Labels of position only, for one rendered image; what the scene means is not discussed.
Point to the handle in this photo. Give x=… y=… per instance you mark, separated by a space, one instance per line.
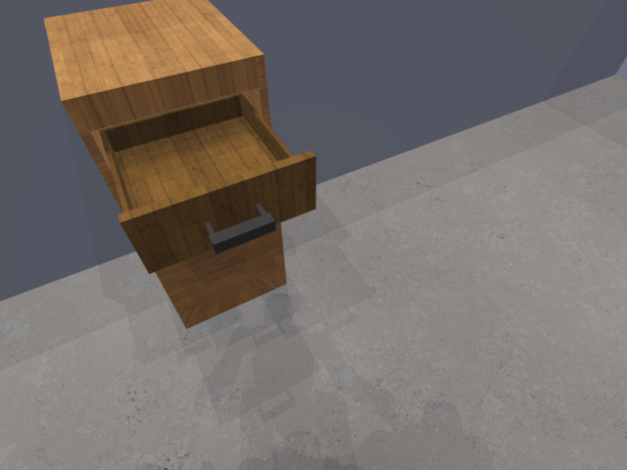
x=243 y=232

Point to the cabinet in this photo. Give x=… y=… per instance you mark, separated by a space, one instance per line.
x=124 y=63

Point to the drawer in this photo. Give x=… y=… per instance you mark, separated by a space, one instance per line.
x=211 y=162

